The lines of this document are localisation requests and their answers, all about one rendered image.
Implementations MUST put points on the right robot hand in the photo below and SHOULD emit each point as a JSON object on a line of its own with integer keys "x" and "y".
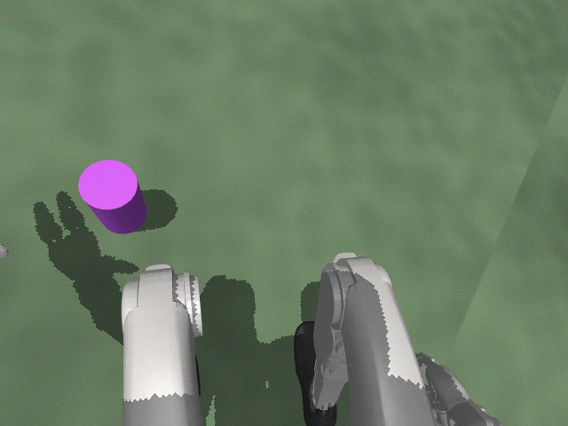
{"x": 444, "y": 389}

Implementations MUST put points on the can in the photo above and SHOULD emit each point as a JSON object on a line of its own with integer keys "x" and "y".
{"x": 110, "y": 188}

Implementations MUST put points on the right robot foot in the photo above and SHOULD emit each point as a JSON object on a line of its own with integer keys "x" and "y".
{"x": 305, "y": 357}

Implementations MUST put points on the right robot arm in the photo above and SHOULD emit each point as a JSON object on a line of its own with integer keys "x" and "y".
{"x": 470, "y": 414}

